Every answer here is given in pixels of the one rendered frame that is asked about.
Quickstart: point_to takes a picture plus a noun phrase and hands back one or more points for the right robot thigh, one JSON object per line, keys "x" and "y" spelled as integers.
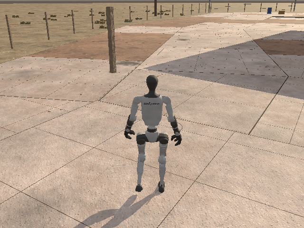
{"x": 163, "y": 143}

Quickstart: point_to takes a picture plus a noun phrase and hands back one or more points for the robot right upper arm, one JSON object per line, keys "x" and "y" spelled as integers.
{"x": 169, "y": 108}

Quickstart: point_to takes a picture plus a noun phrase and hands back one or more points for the left robot hand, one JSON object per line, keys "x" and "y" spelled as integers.
{"x": 130, "y": 132}

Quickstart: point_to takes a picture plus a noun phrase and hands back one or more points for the right robot hand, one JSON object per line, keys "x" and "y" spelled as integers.
{"x": 178, "y": 138}

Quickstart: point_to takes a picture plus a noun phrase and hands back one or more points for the left robot forearm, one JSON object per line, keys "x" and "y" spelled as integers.
{"x": 129, "y": 124}

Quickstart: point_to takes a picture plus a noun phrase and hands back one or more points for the right robot forearm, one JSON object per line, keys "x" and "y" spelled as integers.
{"x": 175, "y": 127}

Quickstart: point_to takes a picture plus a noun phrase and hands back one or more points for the robot left upper arm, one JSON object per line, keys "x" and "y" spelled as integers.
{"x": 134, "y": 107}

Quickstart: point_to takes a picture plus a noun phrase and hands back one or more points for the left robot foot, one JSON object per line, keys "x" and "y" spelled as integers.
{"x": 138, "y": 188}

